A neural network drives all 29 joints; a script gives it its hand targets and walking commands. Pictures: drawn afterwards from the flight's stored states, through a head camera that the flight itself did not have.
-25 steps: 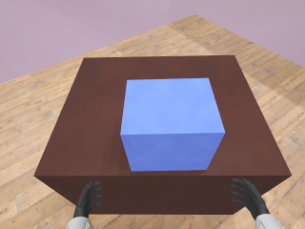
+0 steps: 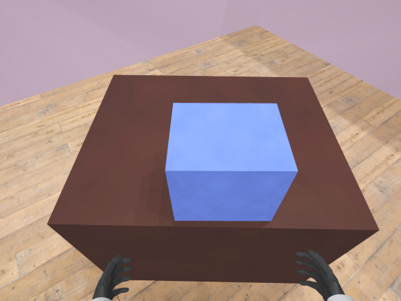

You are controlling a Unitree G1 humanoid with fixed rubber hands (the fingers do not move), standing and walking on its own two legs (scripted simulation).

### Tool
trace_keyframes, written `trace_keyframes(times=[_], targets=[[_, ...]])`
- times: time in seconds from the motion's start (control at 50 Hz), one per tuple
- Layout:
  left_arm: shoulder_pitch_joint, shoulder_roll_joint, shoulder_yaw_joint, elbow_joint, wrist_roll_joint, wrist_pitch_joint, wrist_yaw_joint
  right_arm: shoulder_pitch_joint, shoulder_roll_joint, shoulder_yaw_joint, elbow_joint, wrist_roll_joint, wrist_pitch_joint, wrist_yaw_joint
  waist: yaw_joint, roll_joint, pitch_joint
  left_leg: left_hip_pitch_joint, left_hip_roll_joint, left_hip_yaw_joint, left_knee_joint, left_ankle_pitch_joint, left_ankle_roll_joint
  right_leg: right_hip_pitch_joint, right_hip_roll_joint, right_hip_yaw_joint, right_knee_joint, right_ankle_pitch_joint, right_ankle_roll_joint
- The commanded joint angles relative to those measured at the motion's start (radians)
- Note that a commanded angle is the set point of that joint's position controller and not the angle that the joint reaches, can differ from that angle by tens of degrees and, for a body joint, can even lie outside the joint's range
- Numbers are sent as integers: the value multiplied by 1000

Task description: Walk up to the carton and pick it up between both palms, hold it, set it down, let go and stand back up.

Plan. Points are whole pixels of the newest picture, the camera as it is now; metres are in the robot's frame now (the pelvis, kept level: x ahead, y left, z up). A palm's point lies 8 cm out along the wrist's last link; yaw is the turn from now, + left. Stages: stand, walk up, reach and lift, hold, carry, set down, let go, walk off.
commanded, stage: set down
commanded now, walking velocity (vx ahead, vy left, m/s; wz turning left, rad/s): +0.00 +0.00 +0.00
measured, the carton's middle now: (223, 164) +0.44 -0.04 -0.03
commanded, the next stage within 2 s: let go in 0.18 s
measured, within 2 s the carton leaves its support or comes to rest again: neither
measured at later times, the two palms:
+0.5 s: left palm (102, 297) +0.15 +0.23 -0.08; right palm (330, 294) +0.15 -0.23 -0.08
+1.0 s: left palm out of the picture +0.11 +0.25 -0.10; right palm out of the picture +0.09 -0.26 -0.11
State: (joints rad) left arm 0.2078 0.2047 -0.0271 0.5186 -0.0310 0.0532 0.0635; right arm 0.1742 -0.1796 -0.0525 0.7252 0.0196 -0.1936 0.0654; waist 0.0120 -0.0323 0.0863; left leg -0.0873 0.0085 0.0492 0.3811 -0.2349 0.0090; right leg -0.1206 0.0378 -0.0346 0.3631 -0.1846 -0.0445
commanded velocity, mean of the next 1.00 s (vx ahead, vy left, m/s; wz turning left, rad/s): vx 0.00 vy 0.00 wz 0.00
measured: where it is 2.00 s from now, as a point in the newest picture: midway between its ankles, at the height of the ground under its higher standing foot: outside the picture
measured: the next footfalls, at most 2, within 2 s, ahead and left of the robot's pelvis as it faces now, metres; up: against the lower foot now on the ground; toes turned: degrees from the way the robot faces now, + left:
none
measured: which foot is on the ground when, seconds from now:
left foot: down 0.00-1.00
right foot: down 0.00-1.00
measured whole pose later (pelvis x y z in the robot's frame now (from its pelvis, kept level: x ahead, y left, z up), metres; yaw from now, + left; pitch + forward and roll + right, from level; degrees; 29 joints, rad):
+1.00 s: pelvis +0.00 -0.01 +0.00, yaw +1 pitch +0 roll -1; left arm 0.27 0.23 0.04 0.69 0.04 -0.01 -0.01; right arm 0.28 -0.22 -0.05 0.78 -0.03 0.01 0.02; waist 0.01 0.00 -0.01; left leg -0.18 0.02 0.02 0.43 -0.25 0.00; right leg -0.20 0.04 -0.06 0.38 -0.20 -0.05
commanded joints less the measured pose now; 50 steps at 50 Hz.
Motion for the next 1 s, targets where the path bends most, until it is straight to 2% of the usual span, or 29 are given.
trace_keyframes(times=[0.0, 0.08, 0.18, 0.28, 0.36, 0.5, 0.58, 0.64, 0.66, 0.68, 0.7, 0.72, 0.74, 0.76, 0.8, 0.86, 0.88, 0.94, 0.96, 0.98], targets=[[-57, 79, 40, -120, 27, 8, 0, -20, -87, -36, -84, -2, -16, -3, 0, 92, -158, -74, 20, -9, -45, 181, -29, 118, -54, 48, -24, 171, -9], [-33, 44, 29, -78, 31, 28, -24, -14, -109, -13, -54, 12, -15, -6, -12, 80, -93, -22, 27, -30, -33, 270, -44, 88, -34, 30, -42, 190, -10], [-77, 41, 33, -43, 23, 51, -49, -49, -125, -12, -80, -11, -5, -17, -10, 23, -15, -55, 28, -25, -56, 172, -36, 65, -26, 19, -66, 90, -4], [-124, 63, 38, -63, 14, 48, -43, -71, -112, -30, -137, -43, 15, -21, -7, -7, -22, -93, 30, -10, -72, 64, -22, 75, -30, 23, -59, 8, 4], [-134, 85, 41, -106, 10, 35, -25, -57, -93, -39, -146, -47, 17, -21, -2, 20, -80, -115, 30, -2, -61, 48, -13, 89, -39, 33, -30, 18, 1], [-80, 87, 38, -113, 15, 45, -11, -14, -82, -39, -99, -24, 5, -10, -9, 75, -134, -85, 26, -8, -29, 134, -19, 91, -51, 39, -11, 112, -5], [-67, 90, 38, -111, 16, 49, -21, -11, -94, -21, -89, -10, -10, -12, -12, 63, -114, -72, 15, -17, -10, 206, -28, 93, -49, 32, -8, 187, 2], [-70, 91, 49, -95, 22, 51, -33, -22, -91, -12, -101, -5, -15, -15, -8, 42, -82, -78, 8, -12, -20, 173, -23, 98, -52, 33, -17, 177, 9], [-10, 153, 93, -28, 105, -14, -47, 6, -128, -42, -54, -53, 109, -46, 29, 75, -96, -136, 99, -91, 15, 241, 4, 22, -136, 90, -4, 223, 28], [9, 170, 97, -14, 93, -38, -55, 23, -125, -39, -71, -63, 163, -53, 10, 23, -60, -156, 98, -95, 7, 87, 5, -18, -133, 102, -31, 125, 31], [-4, 153, 95, -2, 88, -50, -63, 41, -131, -39, -76, -68, 186, -58, -3, -18, -20, -181, 96, -102, -2, 29, 1, -39, -128, 101, -41, 90, 35], [-27, 149, 97, -2, 89, -57, -68, 52, -133, -35, -73, -67, 197, -58, -15, -23, -21, -185, 93, -103, -4, 36, -2, -38, -132, 110, -41, 101, 32], [-26, 123, 89, 5, 88, -64, -72, 60, -131, -30, -70, -62, 200, -58, -11, -16, -58, -174, 93, -104, 3, 60, 0, -16, -131, 111, -26, 149, 28], [-5, 105, 84, 18, 80, -67, -72, 58, -139, -29, -66, -57, 199, -54, -8, -19, -99, -167, 88, -102, -2, 40, -1, -11, -130, 113, -33, 131, 28], [-10, 107, 85, 33, 80, -74, -76, 57, -137, -31, -52, -54, 192, -49, -10, 17, -138, -144, 81, -97, 3, 25, -2, -20, -133, 123, -43, 84, 19], [-3, 117, 87, 60, 74, -84, -69, 70, -127, -24, -35, -53, 184, -49, -14, 20, -180, -131, 88, -112, 0, 71, -1, 4, -135, 114, -36, 115, 15], [15, 126, 89, 69, 70, -87, -68, 60, -123, -20, -34, -53, 182, -50, -4, 34, -195, -124, 88, -115, -1, 87, 3, 11, -136, 111, -35, 120, 17], [35, 121, 86, 101, 67, -90, -65, 77, -134, -20, -7, -56, 178, -52, -1, 55, -169, -144, 88, -120, -13, 74, 10, 5, -139, 117, -37, 103, 12], [43, 137, 89, 116, 69, -92, -62, 92, -126, -16, -2, -54, 175, -54, -6, 31, -159, -148, 92, -126, -25, 80, 11, 5, -142, 114, -42, 99, 11], [57, 134, 88, 126, 66, -91, -62, 89, -147, -21, 7, -55, 174, -53, -1, 63, -146, -148, 87, -126, -22, 84, 14, -2, -142, 116, -42, 109, 11]])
